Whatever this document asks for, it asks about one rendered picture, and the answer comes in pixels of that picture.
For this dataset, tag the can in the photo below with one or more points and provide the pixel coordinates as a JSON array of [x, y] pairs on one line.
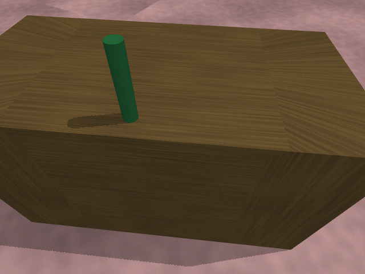
[[114, 46]]

